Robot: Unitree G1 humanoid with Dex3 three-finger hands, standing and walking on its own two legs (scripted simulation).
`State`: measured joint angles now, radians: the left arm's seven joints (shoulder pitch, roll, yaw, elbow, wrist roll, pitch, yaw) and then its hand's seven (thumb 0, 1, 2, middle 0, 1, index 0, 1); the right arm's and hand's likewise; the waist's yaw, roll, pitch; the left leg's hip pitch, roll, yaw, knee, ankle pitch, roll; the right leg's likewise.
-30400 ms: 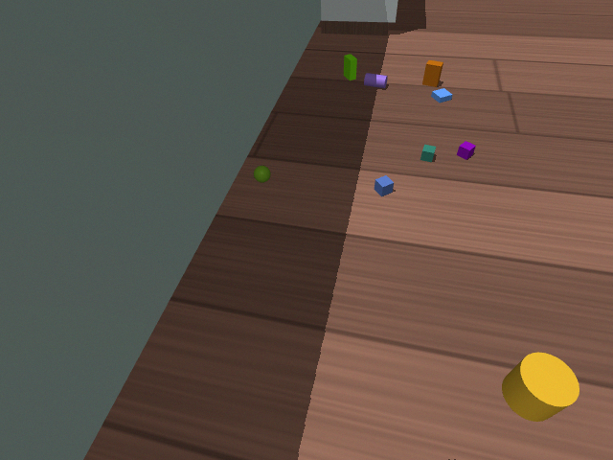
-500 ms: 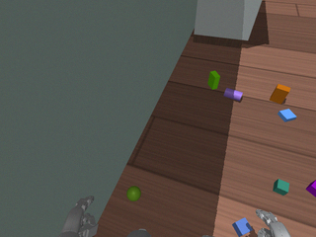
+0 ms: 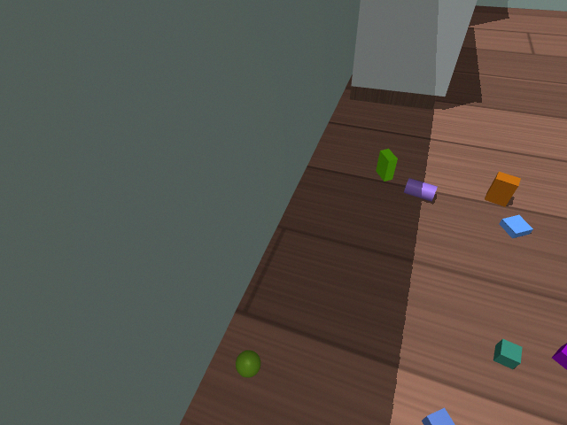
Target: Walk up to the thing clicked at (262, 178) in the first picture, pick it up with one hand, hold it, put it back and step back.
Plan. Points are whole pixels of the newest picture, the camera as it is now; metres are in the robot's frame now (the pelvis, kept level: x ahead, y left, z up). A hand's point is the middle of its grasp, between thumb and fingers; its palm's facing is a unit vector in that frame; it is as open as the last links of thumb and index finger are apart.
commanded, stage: stand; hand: left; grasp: from above
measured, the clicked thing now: (248, 363) +0.44 +0.21 -0.73
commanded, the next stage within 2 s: step back in 1.86 s
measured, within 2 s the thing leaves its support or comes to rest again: neither
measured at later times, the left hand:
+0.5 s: hand out of the picture +0.04 +0.23 -0.16, palm faces +0.01 -0.94 -0.34, open 7.3 cm
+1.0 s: hand out of the picture +0.08 +0.23 -0.15, palm faces +0.01 -0.94 -0.33, open 7.3 cm
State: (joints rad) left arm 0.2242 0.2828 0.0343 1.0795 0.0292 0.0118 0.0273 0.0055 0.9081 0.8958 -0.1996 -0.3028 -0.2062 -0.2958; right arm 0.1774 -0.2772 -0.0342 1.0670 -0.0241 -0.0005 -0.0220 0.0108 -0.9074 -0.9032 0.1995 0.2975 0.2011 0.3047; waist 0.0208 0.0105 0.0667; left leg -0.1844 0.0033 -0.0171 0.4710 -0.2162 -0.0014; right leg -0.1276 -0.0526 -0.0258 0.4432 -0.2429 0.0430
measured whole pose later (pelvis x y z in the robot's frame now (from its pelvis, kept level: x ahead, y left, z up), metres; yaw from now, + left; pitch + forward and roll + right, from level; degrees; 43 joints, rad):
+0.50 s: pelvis +0.00 -0.01 +0.01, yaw +0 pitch -4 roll +0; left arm 0.16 0.31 0.03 1.15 0.02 0.00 0.02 0.00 0.91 0.90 -0.20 -0.30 -0.21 -0.30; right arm 0.14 -0.32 -0.02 1.13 -0.02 0.00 -0.01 0.01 -0.91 -0.90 0.20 0.30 0.20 0.30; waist 0.01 0.02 0.07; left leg -0.15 0.02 -0.02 0.38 -0.17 -0.02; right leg -0.10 -0.04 -0.03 0.37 -0.20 0.03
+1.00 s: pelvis +0.01 -0.01 +0.01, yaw +0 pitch -3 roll +0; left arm 0.11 0.31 0.03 1.15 0.02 0.00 0.01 0.00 0.91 0.90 -0.20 -0.30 -0.21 -0.30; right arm 0.11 -0.32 -0.01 1.14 -0.01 -0.01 -0.01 0.01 -0.91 -0.90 0.20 0.30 0.20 0.30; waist 0.00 0.01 0.07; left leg -0.13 0.02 -0.02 0.35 -0.17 -0.02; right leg -0.08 -0.03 -0.03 0.34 -0.20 0.02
